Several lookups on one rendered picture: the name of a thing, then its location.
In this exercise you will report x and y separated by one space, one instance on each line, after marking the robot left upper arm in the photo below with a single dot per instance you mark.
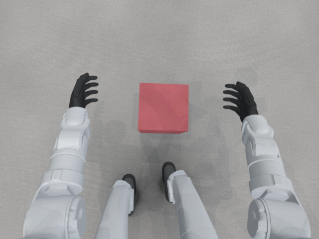
56 217

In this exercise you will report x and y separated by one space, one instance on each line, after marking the robot right forearm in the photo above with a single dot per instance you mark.
267 176

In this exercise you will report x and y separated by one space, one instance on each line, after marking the robot right foot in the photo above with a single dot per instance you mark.
167 169

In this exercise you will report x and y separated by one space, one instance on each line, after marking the robot right upper arm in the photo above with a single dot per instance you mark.
275 219

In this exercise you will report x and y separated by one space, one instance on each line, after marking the robot left hand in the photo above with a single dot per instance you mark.
78 96

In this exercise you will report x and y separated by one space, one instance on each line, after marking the robot left forearm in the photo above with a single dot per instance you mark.
64 175

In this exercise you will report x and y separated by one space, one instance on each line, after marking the robot right shin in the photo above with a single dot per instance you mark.
176 173

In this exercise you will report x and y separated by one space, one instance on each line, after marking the robot right hand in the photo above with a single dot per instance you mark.
245 103

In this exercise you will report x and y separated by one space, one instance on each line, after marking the carton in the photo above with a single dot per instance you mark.
163 108

